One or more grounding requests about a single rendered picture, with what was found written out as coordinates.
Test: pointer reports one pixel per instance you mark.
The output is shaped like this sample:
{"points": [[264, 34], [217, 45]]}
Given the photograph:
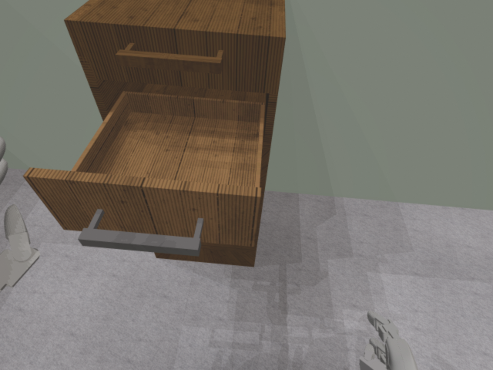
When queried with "handle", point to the handle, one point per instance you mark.
{"points": [[93, 237], [157, 60]]}

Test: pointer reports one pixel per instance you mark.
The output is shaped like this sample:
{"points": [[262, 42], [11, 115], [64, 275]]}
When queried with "left robot hand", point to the left robot hand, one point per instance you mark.
{"points": [[15, 263]]}

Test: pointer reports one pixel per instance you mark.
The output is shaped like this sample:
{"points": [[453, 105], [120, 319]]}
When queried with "drawer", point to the drawer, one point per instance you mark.
{"points": [[158, 163]]}

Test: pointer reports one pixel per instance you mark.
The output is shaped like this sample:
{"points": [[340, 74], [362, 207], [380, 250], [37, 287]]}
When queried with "right robot hand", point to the right robot hand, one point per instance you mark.
{"points": [[396, 354]]}

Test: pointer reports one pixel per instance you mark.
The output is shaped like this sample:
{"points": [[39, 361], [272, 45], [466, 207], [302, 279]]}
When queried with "cabinet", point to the cabinet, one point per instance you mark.
{"points": [[249, 36]]}

